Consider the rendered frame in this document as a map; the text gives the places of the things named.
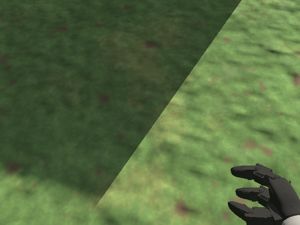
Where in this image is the right robot forearm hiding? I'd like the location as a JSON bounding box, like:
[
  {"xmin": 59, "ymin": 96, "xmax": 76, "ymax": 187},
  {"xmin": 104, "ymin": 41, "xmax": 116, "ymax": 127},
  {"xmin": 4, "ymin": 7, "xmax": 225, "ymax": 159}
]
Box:
[{"xmin": 281, "ymin": 215, "xmax": 300, "ymax": 225}]

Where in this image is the right robot hand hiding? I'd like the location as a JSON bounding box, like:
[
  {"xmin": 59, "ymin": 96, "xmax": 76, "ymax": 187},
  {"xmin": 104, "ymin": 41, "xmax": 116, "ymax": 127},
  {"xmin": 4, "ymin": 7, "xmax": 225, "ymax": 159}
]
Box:
[{"xmin": 228, "ymin": 163, "xmax": 300, "ymax": 225}]

